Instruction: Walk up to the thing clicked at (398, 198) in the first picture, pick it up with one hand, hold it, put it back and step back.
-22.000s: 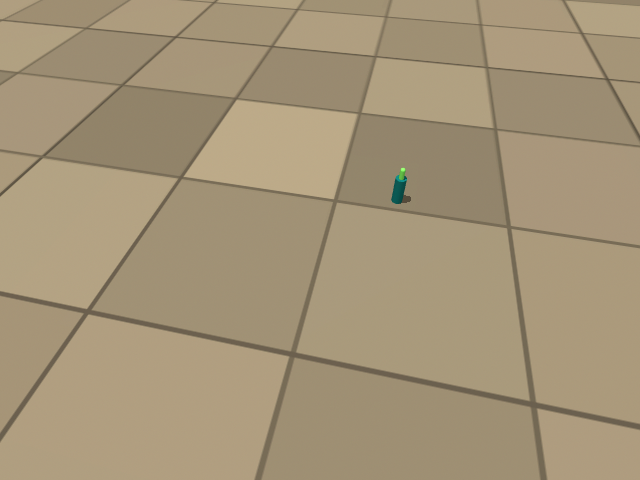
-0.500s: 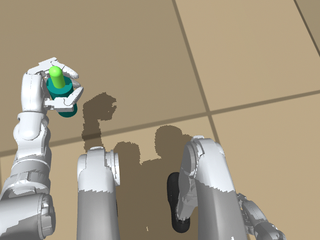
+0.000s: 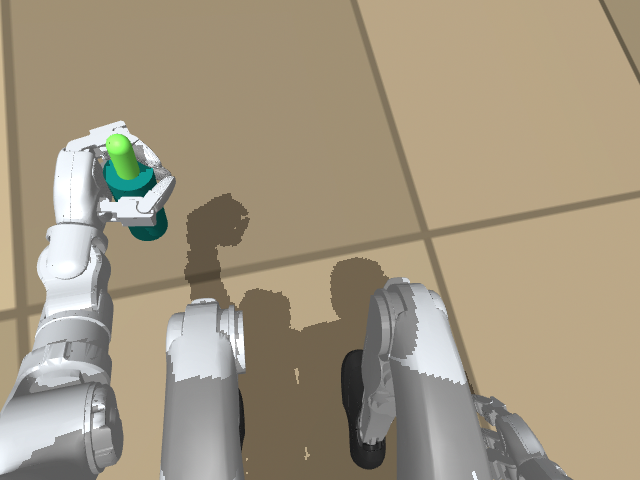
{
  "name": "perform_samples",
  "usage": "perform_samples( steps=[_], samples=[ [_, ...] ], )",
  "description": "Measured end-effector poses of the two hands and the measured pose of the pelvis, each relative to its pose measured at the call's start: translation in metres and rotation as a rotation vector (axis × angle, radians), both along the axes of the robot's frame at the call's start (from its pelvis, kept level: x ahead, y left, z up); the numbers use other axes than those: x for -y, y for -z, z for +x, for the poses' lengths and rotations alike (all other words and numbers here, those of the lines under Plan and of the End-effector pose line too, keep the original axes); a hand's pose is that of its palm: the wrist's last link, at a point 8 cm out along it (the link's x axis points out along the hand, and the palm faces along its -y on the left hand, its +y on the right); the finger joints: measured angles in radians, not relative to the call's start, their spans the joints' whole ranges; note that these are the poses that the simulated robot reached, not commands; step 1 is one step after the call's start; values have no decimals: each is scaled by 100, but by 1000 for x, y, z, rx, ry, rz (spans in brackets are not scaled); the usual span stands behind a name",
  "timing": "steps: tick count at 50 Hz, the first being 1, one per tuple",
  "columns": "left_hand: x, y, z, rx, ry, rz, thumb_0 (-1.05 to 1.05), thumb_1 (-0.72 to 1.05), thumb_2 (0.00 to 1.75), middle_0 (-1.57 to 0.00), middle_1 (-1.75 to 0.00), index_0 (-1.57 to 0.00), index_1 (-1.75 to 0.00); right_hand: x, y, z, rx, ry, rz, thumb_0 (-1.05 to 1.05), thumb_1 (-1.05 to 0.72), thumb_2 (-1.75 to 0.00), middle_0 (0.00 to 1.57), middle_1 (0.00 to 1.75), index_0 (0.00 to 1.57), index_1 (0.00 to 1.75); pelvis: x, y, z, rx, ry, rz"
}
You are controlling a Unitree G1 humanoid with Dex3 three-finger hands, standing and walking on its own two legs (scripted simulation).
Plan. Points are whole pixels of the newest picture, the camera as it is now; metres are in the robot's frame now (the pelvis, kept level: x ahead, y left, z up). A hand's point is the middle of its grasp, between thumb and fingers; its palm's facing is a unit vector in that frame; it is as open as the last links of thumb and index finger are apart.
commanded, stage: settle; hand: left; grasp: from the side
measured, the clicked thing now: (135, 189) +0.46 +0.21 -0.07
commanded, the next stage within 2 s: lift in 0.22 s
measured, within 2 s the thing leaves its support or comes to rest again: neither
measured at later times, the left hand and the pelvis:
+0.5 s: hand (134, 176) +0.46 +0.20 -0.02, palm faces -0.01 -1.00 -0.05, open 5.7 cm; pelvis +0.00 +0.00 +0.01, yaw +1 degrees
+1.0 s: hand (98, 155) +0.42 +0.19 +0.09, palm faces -0.01 -1.00 -0.05, open 5.7 cm; pelvis +0.01 +0.00 +0.09, yaw +2 degrees
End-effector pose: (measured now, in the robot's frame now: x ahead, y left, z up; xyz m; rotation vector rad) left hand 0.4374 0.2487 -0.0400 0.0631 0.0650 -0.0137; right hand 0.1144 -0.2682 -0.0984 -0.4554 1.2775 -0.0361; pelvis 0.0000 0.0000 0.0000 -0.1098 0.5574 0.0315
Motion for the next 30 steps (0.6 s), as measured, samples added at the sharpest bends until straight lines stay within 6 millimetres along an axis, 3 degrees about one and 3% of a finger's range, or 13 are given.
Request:
perform_samples(
  steps=[22, 30],
  samples=[
    [-1, -18, 0, 3, -6, -9, 0, 4, 104, -94, -104, -107, -118, -4, -7, 2, 19, 11, 14, 0, -90, -90, 20, 30, 20, 30, -1, -11, 1, -9, -7, 11],
    [-4, -33, -7, 8, 4, -21, 0, 5, 103, -93, -104, -107, -118, -5, -13, 3, 40, 32, 26, 0, -91, -90, 20, 30, 20, 30, -1, -20, 2, -15, -12, 18]
  ],
)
